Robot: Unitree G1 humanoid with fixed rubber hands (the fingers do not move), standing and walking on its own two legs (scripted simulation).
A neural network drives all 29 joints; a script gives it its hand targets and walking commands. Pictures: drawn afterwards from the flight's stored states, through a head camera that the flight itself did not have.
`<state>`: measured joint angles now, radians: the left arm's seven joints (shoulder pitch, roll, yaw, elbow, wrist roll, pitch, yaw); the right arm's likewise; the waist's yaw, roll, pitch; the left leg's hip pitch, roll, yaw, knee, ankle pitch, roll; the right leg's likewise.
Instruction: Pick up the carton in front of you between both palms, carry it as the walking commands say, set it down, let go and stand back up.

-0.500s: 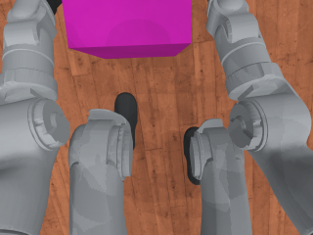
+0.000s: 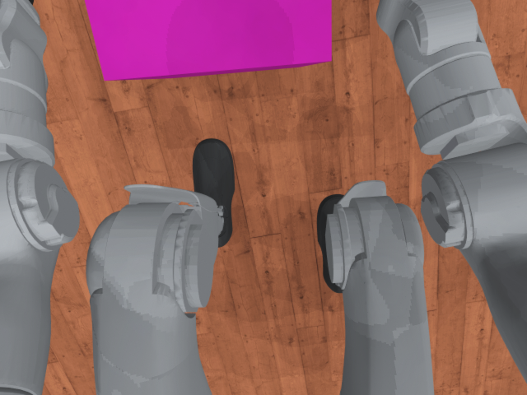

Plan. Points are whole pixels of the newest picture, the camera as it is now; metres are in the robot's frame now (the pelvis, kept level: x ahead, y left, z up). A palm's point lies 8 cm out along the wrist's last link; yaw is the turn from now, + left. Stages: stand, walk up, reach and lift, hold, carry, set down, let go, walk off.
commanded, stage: set down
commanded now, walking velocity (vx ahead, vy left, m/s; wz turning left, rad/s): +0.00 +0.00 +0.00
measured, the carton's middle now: out of the picture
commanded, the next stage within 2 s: let go in 1.00 s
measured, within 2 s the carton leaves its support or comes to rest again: neither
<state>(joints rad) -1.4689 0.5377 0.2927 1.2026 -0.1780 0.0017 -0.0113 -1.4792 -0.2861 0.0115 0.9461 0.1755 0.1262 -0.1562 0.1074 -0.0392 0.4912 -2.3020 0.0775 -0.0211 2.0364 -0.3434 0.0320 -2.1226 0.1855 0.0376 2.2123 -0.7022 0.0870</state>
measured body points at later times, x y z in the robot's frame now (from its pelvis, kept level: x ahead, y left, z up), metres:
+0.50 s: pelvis +0.02 +0.00 +0.10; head +0.35 +0.07 +0.40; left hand +0.51 +0.33 -0.03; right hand +0.59 -0.05 -0.02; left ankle +0.17 +0.13 -0.35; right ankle +0.09 -0.12 -0.35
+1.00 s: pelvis +0.05 +0.01 +0.23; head +0.35 +0.08 +0.56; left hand +0.51 +0.34 +0.12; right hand +0.59 -0.05 +0.13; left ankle +0.17 +0.13 -0.35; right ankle +0.09 -0.12 -0.35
